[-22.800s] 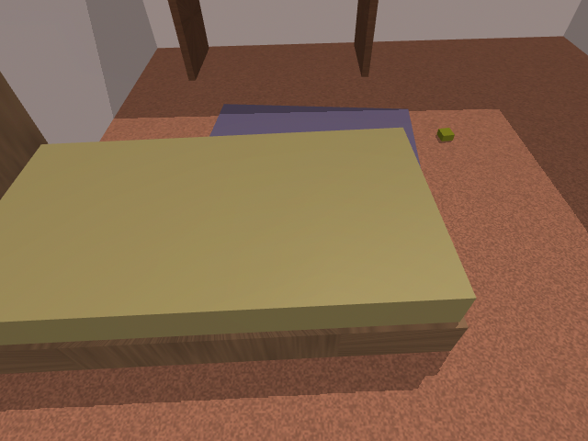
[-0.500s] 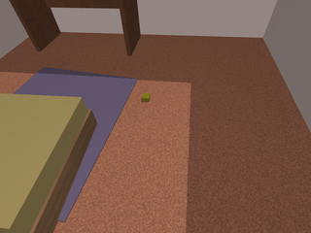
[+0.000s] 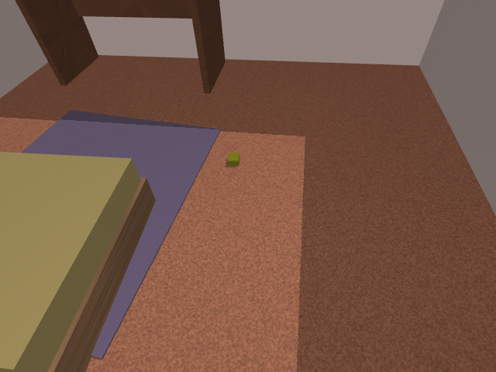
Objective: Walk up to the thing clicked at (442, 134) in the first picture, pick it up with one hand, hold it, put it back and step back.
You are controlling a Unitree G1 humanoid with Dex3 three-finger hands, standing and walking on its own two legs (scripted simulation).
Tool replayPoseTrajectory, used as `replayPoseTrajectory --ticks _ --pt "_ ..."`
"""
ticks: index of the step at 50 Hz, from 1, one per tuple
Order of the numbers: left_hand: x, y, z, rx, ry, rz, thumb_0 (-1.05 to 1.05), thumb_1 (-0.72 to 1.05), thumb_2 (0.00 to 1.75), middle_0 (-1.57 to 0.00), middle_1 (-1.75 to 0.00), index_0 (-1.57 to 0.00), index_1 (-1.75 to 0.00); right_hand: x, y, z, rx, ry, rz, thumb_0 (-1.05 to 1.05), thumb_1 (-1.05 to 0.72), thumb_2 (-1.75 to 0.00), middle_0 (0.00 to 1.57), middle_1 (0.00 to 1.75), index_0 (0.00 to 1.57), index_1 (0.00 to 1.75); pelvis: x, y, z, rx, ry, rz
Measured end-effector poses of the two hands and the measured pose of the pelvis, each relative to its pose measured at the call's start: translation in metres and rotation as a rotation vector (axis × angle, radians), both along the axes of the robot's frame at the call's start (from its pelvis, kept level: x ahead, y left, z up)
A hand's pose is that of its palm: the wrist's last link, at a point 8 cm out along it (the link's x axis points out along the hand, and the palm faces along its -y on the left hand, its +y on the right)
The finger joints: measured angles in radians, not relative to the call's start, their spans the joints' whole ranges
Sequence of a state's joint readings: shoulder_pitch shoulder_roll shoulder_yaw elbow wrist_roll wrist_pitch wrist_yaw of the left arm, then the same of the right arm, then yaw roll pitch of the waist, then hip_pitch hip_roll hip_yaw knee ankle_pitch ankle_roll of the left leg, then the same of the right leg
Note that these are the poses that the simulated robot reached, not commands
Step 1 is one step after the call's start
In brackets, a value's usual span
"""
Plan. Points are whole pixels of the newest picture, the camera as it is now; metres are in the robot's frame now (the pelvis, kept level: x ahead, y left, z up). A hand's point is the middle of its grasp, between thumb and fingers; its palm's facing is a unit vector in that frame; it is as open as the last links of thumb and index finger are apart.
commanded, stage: walk up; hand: left
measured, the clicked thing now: (233, 159) +1.42 +0.16 -0.76
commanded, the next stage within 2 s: none
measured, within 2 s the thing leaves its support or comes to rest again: neither
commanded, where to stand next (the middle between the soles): +1.07 -0.04 m, yaw -2 degrees
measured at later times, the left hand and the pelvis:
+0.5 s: hand (94, 352) +0.21 +0.33 -0.16, palm faces -0.06 -0.95 -0.32, open 7.4 cm; pelvis +0.14 +0.06 +0.00, yaw -2 degrees
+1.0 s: hand (164, 220) +0.49 +0.25 -0.13, palm faces -0.07 -0.92 -0.38, open 7.4 cm; pelvis +0.40 -0.01 -0.01, yaw -4 degrees
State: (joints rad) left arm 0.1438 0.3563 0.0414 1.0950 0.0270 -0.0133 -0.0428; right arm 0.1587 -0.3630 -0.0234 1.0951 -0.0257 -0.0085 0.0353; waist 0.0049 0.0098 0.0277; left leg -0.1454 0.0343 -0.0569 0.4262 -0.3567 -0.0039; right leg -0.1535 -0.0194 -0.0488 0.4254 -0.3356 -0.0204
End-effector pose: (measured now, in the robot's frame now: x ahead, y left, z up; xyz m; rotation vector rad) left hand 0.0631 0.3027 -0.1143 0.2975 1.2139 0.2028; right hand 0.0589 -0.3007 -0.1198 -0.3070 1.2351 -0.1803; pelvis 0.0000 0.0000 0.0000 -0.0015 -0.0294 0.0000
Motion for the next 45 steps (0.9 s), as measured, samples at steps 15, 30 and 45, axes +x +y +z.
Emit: replayPoseTrajectory --ticks 15,30,45 --pt "0.005 0.091 -0.023 0.041 0.115 0.065 0.01 0.91 0.9 -0.2 -0.3 -0.2 -0.3 0.086 0.02 0.023 -0.118 -0.15 0.027 0.0 -0.91 -0.9 0.2 0.3 0.2 0.3 0.067 0.055 -0.02 0.0 -0.015 0.007" --pt "0.218 0.059 -0.001 -0.004 -0.025 -0.129 0.01 0.91 0.9 -0.2 -0.3 -0.2 -0.3 0.122 0.031 0.006 -0.033 -0.011 -0.101 0.0 -0.9 -0.9 0.2 0.3 0.2 0.3 0.193 0.047 -0.011 0.04 -0.025 -0.054" --pt "0.409 -0.017 0.029 0.039 -0.212 -0.138 0.0 0.91 0.9 -0.2 -0.3 -0.2 -0.3 0.313 -0.021 -0.011 0.024 -0.062 -0.055 0.0 -0.91 -0.9 0.2 0.3 0.2 0.3 0.349 -0.01 -0.009 0.032 -0.03 -0.069"
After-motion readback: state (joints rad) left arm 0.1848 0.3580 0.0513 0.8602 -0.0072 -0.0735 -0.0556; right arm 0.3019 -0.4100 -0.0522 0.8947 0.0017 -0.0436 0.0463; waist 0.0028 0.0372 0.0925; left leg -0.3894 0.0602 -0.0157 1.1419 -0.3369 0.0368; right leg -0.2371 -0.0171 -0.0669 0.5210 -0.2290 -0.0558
